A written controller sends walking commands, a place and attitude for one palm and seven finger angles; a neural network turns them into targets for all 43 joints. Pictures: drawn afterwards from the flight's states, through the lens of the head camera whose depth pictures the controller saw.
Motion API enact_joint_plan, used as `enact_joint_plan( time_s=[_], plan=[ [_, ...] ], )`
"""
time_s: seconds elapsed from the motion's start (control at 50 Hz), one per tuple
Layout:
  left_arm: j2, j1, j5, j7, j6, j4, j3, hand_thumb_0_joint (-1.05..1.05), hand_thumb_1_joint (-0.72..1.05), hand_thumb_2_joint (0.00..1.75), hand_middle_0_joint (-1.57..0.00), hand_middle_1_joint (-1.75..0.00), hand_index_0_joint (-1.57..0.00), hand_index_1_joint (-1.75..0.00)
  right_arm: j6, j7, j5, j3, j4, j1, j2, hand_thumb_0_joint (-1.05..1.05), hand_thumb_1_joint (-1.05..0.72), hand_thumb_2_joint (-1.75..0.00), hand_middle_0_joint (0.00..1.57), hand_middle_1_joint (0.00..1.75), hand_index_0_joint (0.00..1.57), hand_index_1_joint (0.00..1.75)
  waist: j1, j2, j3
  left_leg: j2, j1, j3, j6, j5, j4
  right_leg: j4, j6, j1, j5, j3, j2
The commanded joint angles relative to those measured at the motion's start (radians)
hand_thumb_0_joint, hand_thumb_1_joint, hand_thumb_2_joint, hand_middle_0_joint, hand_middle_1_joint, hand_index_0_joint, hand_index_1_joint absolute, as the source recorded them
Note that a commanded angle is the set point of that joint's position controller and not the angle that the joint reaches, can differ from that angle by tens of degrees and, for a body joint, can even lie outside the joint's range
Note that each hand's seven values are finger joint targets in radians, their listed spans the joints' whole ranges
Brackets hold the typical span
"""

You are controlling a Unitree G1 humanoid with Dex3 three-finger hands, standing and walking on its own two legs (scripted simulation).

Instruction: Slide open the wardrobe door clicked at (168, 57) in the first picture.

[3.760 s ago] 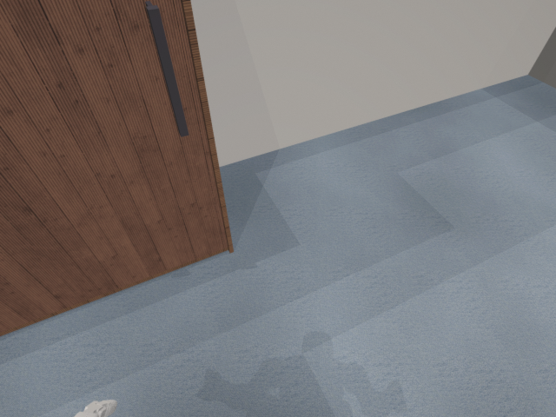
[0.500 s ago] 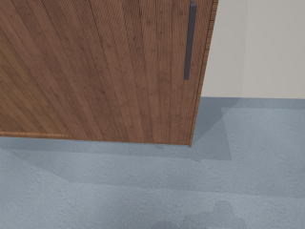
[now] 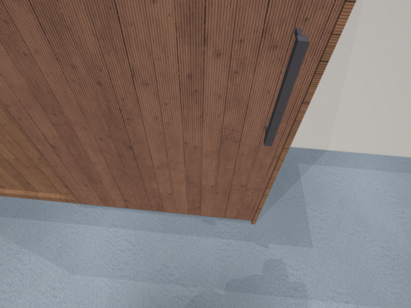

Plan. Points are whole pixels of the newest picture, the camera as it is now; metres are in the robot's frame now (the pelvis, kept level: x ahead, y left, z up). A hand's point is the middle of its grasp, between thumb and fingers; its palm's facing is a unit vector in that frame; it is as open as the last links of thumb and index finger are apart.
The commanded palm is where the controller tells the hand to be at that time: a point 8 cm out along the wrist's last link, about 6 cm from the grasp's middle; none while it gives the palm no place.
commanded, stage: come to a stop and stand still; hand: right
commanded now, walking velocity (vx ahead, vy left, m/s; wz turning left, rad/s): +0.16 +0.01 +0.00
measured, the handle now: (280, 95) +0.59 -0.13 +0.09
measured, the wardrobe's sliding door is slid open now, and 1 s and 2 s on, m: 0.00 0.00 0.00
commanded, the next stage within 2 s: look again from close up in 1.64 s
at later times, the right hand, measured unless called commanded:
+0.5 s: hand out of the picture +0.13 -0.20 -0.17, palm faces +0.05 +0.97 -0.24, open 7.3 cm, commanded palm none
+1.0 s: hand out of the picture +0.08 -0.19 -0.17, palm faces +0.09 +0.97 -0.22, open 7.3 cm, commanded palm none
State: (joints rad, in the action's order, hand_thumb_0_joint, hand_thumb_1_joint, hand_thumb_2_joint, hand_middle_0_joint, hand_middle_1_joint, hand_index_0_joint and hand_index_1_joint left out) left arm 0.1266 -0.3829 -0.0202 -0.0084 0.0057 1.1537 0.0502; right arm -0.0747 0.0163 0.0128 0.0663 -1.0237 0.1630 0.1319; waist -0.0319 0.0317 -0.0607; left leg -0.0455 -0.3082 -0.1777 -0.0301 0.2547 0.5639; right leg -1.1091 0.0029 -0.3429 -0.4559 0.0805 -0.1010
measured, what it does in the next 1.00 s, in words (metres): steps on the spot: right foot, then left foot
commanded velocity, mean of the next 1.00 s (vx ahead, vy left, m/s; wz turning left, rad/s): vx -0.08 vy -0.04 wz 0.00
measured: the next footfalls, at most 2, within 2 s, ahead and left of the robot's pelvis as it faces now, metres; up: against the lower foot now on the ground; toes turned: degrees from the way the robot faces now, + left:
right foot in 0.20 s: +0.16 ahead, -0.12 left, +0.00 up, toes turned -9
left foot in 0.58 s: +0.08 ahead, +0.12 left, +0.00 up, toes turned +4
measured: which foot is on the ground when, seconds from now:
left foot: down 0.00-0.24, up 0.26-0.56, down 0.58-1.00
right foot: up 0.00-0.18, down 0.20-0.58, up 0.60-0.96, down 0.98-1.00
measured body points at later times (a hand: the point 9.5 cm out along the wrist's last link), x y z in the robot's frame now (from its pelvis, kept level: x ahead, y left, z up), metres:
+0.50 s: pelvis +0.08 +0.00 +0.01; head +0.13 +0.00 +0.45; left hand +0.18 +0.23 -0.14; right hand +0.12 -0.25 -0.15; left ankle +0.06 +0.14 -0.68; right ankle +0.12 -0.12 -0.73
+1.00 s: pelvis +0.06 +0.01 +0.00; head +0.08 +0.00 +0.45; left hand +0.10 +0.26 -0.14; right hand +0.07 -0.24 -0.15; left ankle +0.09 +0.15 -0.73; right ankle +0.04 -0.11 -0.73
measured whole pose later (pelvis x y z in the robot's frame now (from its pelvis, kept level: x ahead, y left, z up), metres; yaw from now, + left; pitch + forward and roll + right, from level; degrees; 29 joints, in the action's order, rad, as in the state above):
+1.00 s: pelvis +0.06 +0.01 +0.00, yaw -1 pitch +0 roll +0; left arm 0.21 -0.25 -0.01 -0.01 -0.03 1.03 0.05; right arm 0.02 0.03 0.02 0.05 -1.04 0.26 0.19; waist 0.03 -0.02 -0.03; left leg -0.09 -0.30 -0.08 0.04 0.24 0.54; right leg -0.52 -0.02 -0.22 -0.29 0.06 -0.03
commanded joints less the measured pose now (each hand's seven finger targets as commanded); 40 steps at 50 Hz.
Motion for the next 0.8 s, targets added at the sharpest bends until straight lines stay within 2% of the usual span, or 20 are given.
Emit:
enact_joint_plan(
  time_s=[0.0,0.1,0.14,0.18,0.22,0.24,0.28,0.34,0.4,0.48,0.5,0.52,0.54,0.56,0.58,0.6,0.62,0.66,0.68,0.78],
  plan=[
    [0.017,0.014,-0.008,0.004,0.016,-0.096,0.007,0.00,0.90,0.90,-0.20,-0.30,-0.20,-0.30,0.002,0.013,0.021,0.005,-0.016,0.129,0.091,0.00,-0.90,-0.90,0.20,0.30,0.20,0.30,0.011,-0.127,0.028,-0.271,0.086,0.193,-0.126,-0.265,-0.320,0.079,-0.025,-0.148,0.065,-0.020,-0.056],
    [0.006,0.047,-0.002,0.007,0.020,-0.100,-0.016,0.00,0.90,0.90,-0.20,-0.30,-0.20,-0.30,0.016,0.012,0.011,-0.006,-0.031,0.120,0.124,0.00,-0.90,-0.90,0.20,0.30,0.20,0.30,0.015,-0.139,0.043,-0.196,0.104,0.122,-0.104,-0.424,-0.236,0.436,-0.037,0.001,0.187,0.034,0.008],
    [0.035,0.027,0.003,-0.002,0.026,-0.082,-0.021,0.00,0.90,0.90,-0.20,-0.30,-0.20,-0.30,0.029,0.018,0.002,-0.016,-0.036,0.102,0.117,0.00,-0.90,-0.90,0.20,0.30,0.20,0.30,-0.001,-0.102,0.080,-0.139,0.097,0.077,-0.040,-0.462,-0.127,0.656,-0.043,0.172,0.449,0.030,0.014],
    [0.152,0.019,0.005,-0.014,0.030,-0.088,-0.003,0.00,0.90,0.90,-0.20,-0.30,-0.20,-0.30,0.052,0.025,-0.004,-0.021,-0.037,0.174,0.093,0.00,-0.90,-0.90,0.20,0.30,0.20,0.30,0.017,0.096,0.140,-0.075,0.041,0.070,0.044,-0.158,-0.061,0.642,0.033,0.315,1.013,-0.094,-0.161],
    [0.197,0.074,0.012,-0.036,0.014,-0.103,0.008,0.00,0.90,0.90,-0.20,-0.30,-0.20,-0.30,0.082,0.030,-0.004,-0.019,-0.031,0.197,0.113,0.00,-0.90,-0.90,0.20,0.30,0.20,0.30,0.021,0.287,0.080,-0.025,0.003,0.069,0.075,0.209,0.131,0.709,0.139,0.270,1.301,-0.180,-0.272],
    [0.198,0.076,0.008,-0.046,0.008,-0.106,0.011,0.00,0.90,0.90,-0.20,-0.30,-0.20,-0.30,0.092,0.030,-0.001,-0.014,-0.028,0.181,0.131,0.00,-0.90,-0.90,0.20,0.30,0.20,0.30,0.009,0.260,0.074,-0.022,-0.045,0.111,0.074,0.322,0.264,0.723,0.168,0.285,1.349,-0.193,-0.291],
    [0.219,0.106,0.000,-0.052,-0.008,-0.130,0.030,0.00,0.90,0.90,-0.20,-0.30,-0.20,-0.30,0.098,0.029,0.003,-0.001,-0.010,0.153,0.124,0.00,-0.90,-0.90,0.20,0.30,0.20,0.30,0.001,0.169,0.090,-0.019,-0.137,0.163,0.065,0.345,0.413,0.682,0.199,0.330,1.317,-0.170,-0.297],
    [0.233,0.151,-0.004,-0.050,-0.018,-0.165,0.051,0.00,0.90,0.90,-0.20,-0.30,-0.20,-0.30,0.104,0.020,0.007,0.015,0.028,0.124,0.114,0.00,-0.90,-0.90,0.20,0.30,0.20,0.30,0.001,0.088,0.143,0.002,-0.202,0.180,0.070,0.294,0.487,0.671,0.194,0.369,1.193,-0.129,-0.282],
    [0.223,0.210,-0.005,-0.043,-0.021,-0.190,0.057,0.00,0.90,0.90,-0.20,-0.30,-0.20,-0.30,0.115,0.015,0.005,0.023,0.053,0.129,0.103,0.00,-0.90,-0.90,0.20,0.30,0.20,0.30,0.022,0.136,0.171,0.003,-0.153,0.178,0.073,0.247,0.449,0.686,0.175,0.303,1.011,-0.088,-0.253],
    [0.216,0.268,-0.011,-0.023,-0.028,-0.215,0.063,0.00,0.90,0.90,-0.20,-0.30,-0.20,-0.30,0.107,0.012,0.007,0.017,0.065,0.165,0.082,0.00,-0.90,-0.90,0.20,0.30,0.20,0.30,0.045,0.177,0.142,0.000,0.021,0.115,0.054,0.143,0.194,0.694,0.139,0.131,0.687,-0.077,-0.219],
    [0.211,0.281,-0.008,-0.018,-0.032,-0.216,0.061,0.00,0.90,0.90,-0.20,-0.30,-0.20,-0.30,0.100,0.013,0.008,0.017,0.053,0.202,0.083,0.00,-0.90,-0.90,0.20,0.30,0.20,0.30,0.068,0.161,0.139,-0.001,0.085,0.102,0.055,0.052,0.090,0.666,0.113,0.083,0.548,-0.062,-0.194],
    [0.189,0.274,-0.003,-0.012,-0.033,-0.217,0.057,0.00,0.90,0.90,-0.20,-0.30,-0.20,-0.30,0.090,0.013,0.015,0.016,0.044,0.245,0.106,0.00,-0.90,-0.90,0.20,0.30,0.20,0.30,0.088,0.081,0.128,-0.003,0.154,0.102,0.056,-0.057,-0.050,0.606,0.073,0.032,0.392,-0.039,-0.144],
    [0.127,0.239,0.006,-0.003,-0.036,-0.219,0.048,0.00,0.90,0.90,-0.20,-0.30,-0.20,-0.30,0.078,0.018,0.026,0.017,0.049,0.233,0.167,0.00,-0.90,-0.90,0.20,0.30,0.20,0.30,0.079,-0.127,0.105,-0.135,0.151,0.255,0.033,-0.101,-0.214,0.467,0.007,-0.037,0.124,0.021,-0.034],
    [0.068,0.224,0.010,0.005,-0.045,-0.244,0.033,0.00,0.90,0.90,-0.20,-0.30,-0.20,-0.30,0.071,0.019,0.029,0.021,0.080,0.162,0.250,0.00,-0.90,-0.90,0.20,0.30,0.20,0.30,0.057,-0.352,0.057,-0.334,0.052,0.498,-0.056,-0.090,-0.314,0.315,-0.031,-0.113,-0.110,0.008,0.063],
    [0.106,0.236,0.004,0.009,-0.060,-0.249,0.036,0.00,0.90,0.90,-0.20,-0.30,-0.20,-0.30,0.081,0.016,0.023,0.019,0.105,0.144,0.273,0.00,-0.90,-0.90,0.20,0.30,0.20,0.30,0.077,-0.228,0.058,-0.368,-0.077,0.482,-0.114,0.128,-0.355,0.214,-0.019,-0.044,-0.122,-0.073,0.055],
    [0.105,0.250,-0.002,0.011,-0.071,-0.248,0.038,0.00,0.90,0.90,-0.20,-0.30,-0.20,-0.30,0.077,0.018,0.024,0.029,0.109,0.099,0.278,0.00,-0.90,-0.90,0.20,0.30,0.20,0.30,0.067,-0.340,0.014,-0.339,-0.106,0.553,-0.105,0.234,-0.395,0.138,-0.016,-0.109,-0.068,-0.102,0.062],
    [0.140,0.234,-0.006,0.012,-0.073,-0.240,0.043,0.00,0.90,0.90,-0.20,-0.30,-0.20,-0.30,0.076,0.022,0.022,0.027,0.107,0.084,0.258,0.00,-0.90,-0.90,0.20,0.30,0.20,0.30,0.061,-0.335,-0.021,-0.334,-0.110,0.539,-0.094,0.259,-0.406,0.084,-0.014,-0.138,-0.011,-0.121,0.051],
    [0.155,0.175,-0.009,0.019,-0.058,-0.198,0.039,0.00,0.90,0.90,-0.20,-0.30,-0.20,-0.30,0.073,0.019,0.020,0.022,0.115,0.039,0.227,0.00,-0.90,-0.90,0.20,0.30,0.20,0.30,0.036,-0.223,-0.022,-0.267,-0.024,0.399,-0.069,0.108,-0.345,0.038,-0.030,-0.168,0.101,-0.105,0.048],
    [0.153,0.169,-0.008,0.019,-0.052,-0.191,0.036,0.00,0.90,0.90,-0.20,-0.30,-0.20,-0.30,0.070,0.020,0.017,0.021,0.111,0.060,0.220,0.00,-0.90,-0.90,0.20,0.30,0.20,0.30,0.049,-0.201,0.005,-0.260,0.032,0.369,-0.071,-0.002,-0.314,0.053,-0.041,-0.169,0.115,-0.095,0.049],
    [0.126,0.190,0.001,0.013,-0.042,-0.203,0.018,0.00,0.90,0.90,-0.20,-0.30,-0.20,-0.30,0.062,0.025,0.020,0.025,0.059,0.166,0.236,0.00,-0.90,-0.90,0.20,0.30,0.20,0.30,0.095,-0.173,0.068,-0.290,0.200,0.344,-0.114,-0.313,-0.245,0.240,-0.064,-0.135,0.040,-0.060,0.059]
  ],
)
